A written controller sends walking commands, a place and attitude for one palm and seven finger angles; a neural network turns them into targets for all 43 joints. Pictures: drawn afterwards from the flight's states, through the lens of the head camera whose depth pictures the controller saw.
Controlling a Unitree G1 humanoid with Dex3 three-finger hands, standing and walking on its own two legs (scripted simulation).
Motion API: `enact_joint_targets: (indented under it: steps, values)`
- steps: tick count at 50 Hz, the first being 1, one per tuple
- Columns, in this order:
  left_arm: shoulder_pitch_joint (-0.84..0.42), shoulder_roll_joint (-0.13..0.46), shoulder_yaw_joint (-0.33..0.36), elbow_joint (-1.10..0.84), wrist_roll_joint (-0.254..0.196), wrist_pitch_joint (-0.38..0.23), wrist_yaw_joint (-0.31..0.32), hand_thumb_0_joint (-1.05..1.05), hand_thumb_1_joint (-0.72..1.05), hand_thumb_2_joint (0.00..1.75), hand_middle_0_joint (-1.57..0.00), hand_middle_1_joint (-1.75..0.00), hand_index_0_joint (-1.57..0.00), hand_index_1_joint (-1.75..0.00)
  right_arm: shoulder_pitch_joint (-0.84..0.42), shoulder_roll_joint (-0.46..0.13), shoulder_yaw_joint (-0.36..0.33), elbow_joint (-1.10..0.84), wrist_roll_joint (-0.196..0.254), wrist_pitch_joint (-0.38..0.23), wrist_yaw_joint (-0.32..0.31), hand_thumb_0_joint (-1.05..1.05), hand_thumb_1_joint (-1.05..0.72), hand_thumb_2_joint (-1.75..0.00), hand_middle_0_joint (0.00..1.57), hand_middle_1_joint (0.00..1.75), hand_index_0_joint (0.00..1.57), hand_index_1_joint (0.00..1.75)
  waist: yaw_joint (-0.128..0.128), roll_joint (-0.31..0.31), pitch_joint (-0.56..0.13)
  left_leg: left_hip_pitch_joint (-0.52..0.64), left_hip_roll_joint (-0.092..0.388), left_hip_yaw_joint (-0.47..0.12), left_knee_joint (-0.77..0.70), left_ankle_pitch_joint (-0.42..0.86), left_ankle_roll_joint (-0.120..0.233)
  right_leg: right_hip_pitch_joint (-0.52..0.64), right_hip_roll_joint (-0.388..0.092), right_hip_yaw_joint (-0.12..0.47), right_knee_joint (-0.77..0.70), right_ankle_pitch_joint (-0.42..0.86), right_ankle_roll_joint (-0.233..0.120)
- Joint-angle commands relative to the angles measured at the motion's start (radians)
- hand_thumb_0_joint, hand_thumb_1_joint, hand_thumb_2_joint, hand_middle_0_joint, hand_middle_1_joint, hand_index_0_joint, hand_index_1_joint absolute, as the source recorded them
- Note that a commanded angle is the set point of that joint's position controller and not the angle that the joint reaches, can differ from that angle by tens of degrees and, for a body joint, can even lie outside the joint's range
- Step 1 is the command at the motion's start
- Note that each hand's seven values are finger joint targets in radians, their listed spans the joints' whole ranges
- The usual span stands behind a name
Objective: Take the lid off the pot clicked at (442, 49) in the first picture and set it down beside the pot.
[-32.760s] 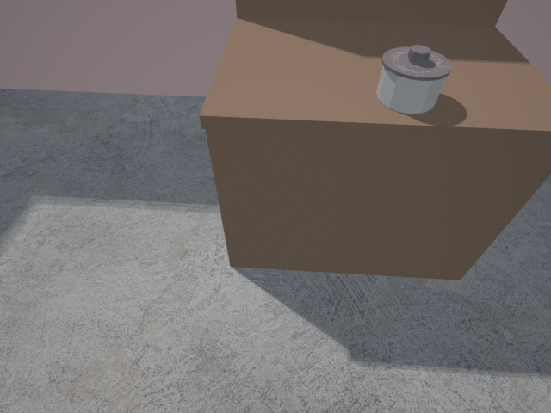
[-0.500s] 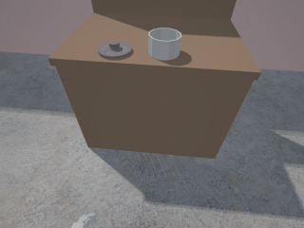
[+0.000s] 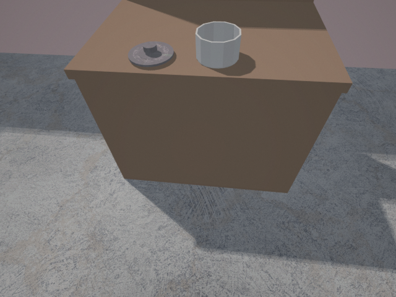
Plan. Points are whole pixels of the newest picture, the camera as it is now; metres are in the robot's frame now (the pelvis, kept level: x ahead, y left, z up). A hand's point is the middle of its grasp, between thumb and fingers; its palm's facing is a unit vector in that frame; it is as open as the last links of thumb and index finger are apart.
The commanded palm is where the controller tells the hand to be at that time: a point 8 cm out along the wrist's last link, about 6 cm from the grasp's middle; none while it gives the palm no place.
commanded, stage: let the arm hang, fingers relaxed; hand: left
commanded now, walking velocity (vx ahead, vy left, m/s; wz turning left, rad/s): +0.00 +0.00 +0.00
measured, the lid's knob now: (149, 47) +0.90 +0.20 +0.04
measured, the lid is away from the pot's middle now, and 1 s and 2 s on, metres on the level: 0.25 0.25 0.25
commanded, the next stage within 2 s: look to check the result in 0.34 s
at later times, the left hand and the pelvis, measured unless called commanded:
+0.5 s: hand out of the picture +0.03 +0.18 -0.17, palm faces +0.00 -0.98 -0.22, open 7.4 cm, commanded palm none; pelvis +0.01 +0.00 +0.00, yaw +0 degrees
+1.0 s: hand out of the picture +0.04 +0.17 -0.17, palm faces +0.01 -0.98 -0.21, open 7.4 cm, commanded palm none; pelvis +0.02 -0.01 +0.00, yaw +0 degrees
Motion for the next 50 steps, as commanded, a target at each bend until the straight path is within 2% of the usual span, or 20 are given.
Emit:
enact_joint_targets:
  steps: [1, 5, 10, 16, 21, 24, 25, 30, 34, 37, 41, 46, 50]
  values:
    - [0.035, 0.123, 0.03, -0.022, -0.001, -0.014, 0.008, 0.0, 0.9, 0.9, -0.2, -0.3, -0.2, -0.3, 0.053, -0.093, -0.023, -0.01, -0.006, -0.011, -0.009, 0.0, -0.9, -0.9, 0.2, 0.3, 0.2, 0.3, 0.0, -0.067, 0.016, 0.094, 0.073, -0.087, -0.088, 0.012, 0.023, -0.128, -0.074, 0.085, -0.158, 0.026, -0.057]
    - [0.031, 0.11, 0.032, -0.012, 0.0, -0.019, 0.009, 0.0, 0.9, 0.9, -0.2, -0.3, -0.2, -0.3, 0.042, -0.089, -0.023, 0.002, -0.006, -0.015, -0.011, 0.0, -0.9, -0.9, 0.2, 0.3, 0.2, 0.3, 0.0, -0.073, -0.014, 0.117, 0.076, -0.081, -0.084, 0.053, 0.022, -0.105, -0.077, 0.081, -0.158, 0.075, -0.053]
    - [0.034, 0.101, 0.036, -0.005, 0.0, -0.02, 0.006, 0.0, 0.9, 0.9, -0.2, -0.3, -0.2, -0.3, 0.028, -0.086, -0.022, 0.011, -0.007, -0.018, -0.014, 0.0, -0.9, -0.9, 0.2, 0.3, 0.2, 0.3, 0.003, -0.016, -0.018, 0.118, 0.085, -0.083, -0.089, 0.092, 0.023, -0.086, -0.073, 0.073, -0.143, 0.128, -0.052]
    - [0.045, 0.095, 0.037, 0.011, -0.001, -0.019, 0.004, 0.0, 0.9, 0.9, -0.2, -0.3, -0.2, -0.3, 0.031, -0.086, -0.019, 0.021, -0.005, -0.022, -0.019, 0.0, -0.9, -0.9, 0.2, 0.3, 0.2, 0.3, 0.01, -0.027, -0.048, 0.133, 0.095, -0.087, -0.094, 0.133, 0.029, -0.055, -0.072, 0.053, -0.128, 0.167, -0.048]
    - [0.054, 0.088, 0.036, 0.022, -0.002, -0.019, 0.006, 0.0, 0.9, 0.9, -0.2, -0.3, -0.2, -0.3, 0.04, -0.08, -0.018, 0.033, -0.004, -0.021, -0.022, 0.0, -0.9, -0.9, 0.2, 0.3, 0.2, 0.3, 0.009, -0.045, -0.049, 0.14, 0.092, -0.082, -0.087, 0.152, 0.028, -0.046, -0.074, 0.054, -0.132, 0.185, -0.048]
    - [0.058, 0.083, 0.035, 0.028, -0.002, -0.018, 0.007, 0.0, 0.9, 0.9, -0.2, -0.3, -0.2, -0.3, 0.044, -0.075, -0.017, 0.042, -0.004, -0.021, -0.023, 0.0, -0.9, -0.9, 0.2, 0.3, 0.2, 0.3, 0.01, -0.032, -0.031, 0.137, 0.092, -0.084, -0.092, 0.152, 0.029, -0.055, -0.072, 0.053, -0.134, 0.172, -0.048]
    - [0.067, 0.082, 0.035, 0.03, -0.003, -0.019, 0.008, 0.0, 0.9, 0.9, -0.2, -0.3, -0.2, -0.3, 0.048, -0.075, -0.016, 0.042, -0.004, -0.021, -0.023, 0.0, -0.9, -0.9, 0.2, 0.3, 0.2, 0.3, 0.011, -0.039, -0.049, 0.147, 0.093, -0.084, -0.088, 0.16, 0.03, -0.046, -0.073, 0.055, -0.133, 0.181, -0.048]
    - [0.076, 0.076, 0.036, 0.036, -0.002, -0.019, 0.009, 0.0, 0.9, 0.9, -0.2, -0.3, -0.2, -0.3, 0.051, -0.069, -0.016, 0.051, -0.003, -0.023, -0.026, 0.0, -0.9, -0.9, 0.2, 0.3, 0.2, 0.3, 0.011, -0.036, -0.05, 0.156, 0.097, -0.081, -0.089, 0.179, 0.031, -0.045, -0.072, 0.05, -0.13, 0.194, -0.047]
    - [0.08, 0.072, 0.035, 0.041, -0.001, -0.017, 0.01, 0.0, 0.9, 0.9, -0.2, -0.3, -0.2, -0.3, 0.05, -0.066, -0.015, 0.054, -0.004, -0.022, -0.026, 0.0, -0.9, -0.9, 0.2, 0.3, 0.2, 0.3, 0.012, -0.025, -0.029, 0.149, 0.098, -0.083, -0.101, 0.152, 0.031, -0.06, -0.071, 0.051, -0.133, 0.166, -0.048]
    - [0.081, 0.069, 0.036, 0.041, 0.001, -0.018, 0.01, 0.0, 0.9, 0.9, -0.2, -0.3, -0.2, -0.3, 0.05, -0.063, -0.017, 0.054, -0.003, -0.021, -0.026, 0.0, -0.9, -0.9, 0.2, 0.3, 0.2, 0.3, 0.011, -0.038, -0.015, 0.145, 0.099, -0.084, -0.103, 0.149, 0.031, -0.069, -0.069, 0.054, -0.135, 0.167, -0.05]
    - [0.085, 0.069, 0.037, 0.043, 0.0, -0.021, 0.01, 0.0, 0.9, 0.9, -0.2, -0.3, -0.2, -0.3, 0.049, -0.065, -0.015, 0.056, -0.004, -0.024, -0.027, 0.0, -0.9, -0.9, 0.2, 0.3, 0.2, 0.3, 0.012, -0.037, -0.038, 0.157, 0.098, -0.078, -0.097, 0.173, 0.031, -0.053, -0.073, 0.057, -0.134, 0.196, -0.047]
    - [0.083, 0.071, 0.037, 0.043, 0.0, -0.022, 0.01, 0.0, 0.9, 0.9, -0.2, -0.3, -0.2, -0.3, 0.049, -0.069, -0.015, 0.058, -0.005, -0.024, -0.027, 0.0, -0.9, -0.9, 0.2, 0.3, 0.2, 0.3, 0.01, -0.038, -0.035, 0.157, 0.099, -0.074, -0.098, 0.176, 0.027, -0.053, -0.073, 0.057, -0.137, 0.2, -0.046]
    - [0.082, 0.069, 0.036, 0.044, 0.0, -0.02, 0.009, 0.0, 0.9, 0.9, -0.2, -0.3, -0.2, -0.3, 0.044, -0.065, -0.014, 0.058, -0.005, -0.02, -0.026, 0.0, -0.9, -0.9, 0.2, 0.3, 0.2, 0.3, 0.01, -0.038, -0.002, 0.136, 0.096, -0.079, -0.109, 0.128, 0.025, -0.072, -0.07, 0.06, -0.15, 0.155, -0.048]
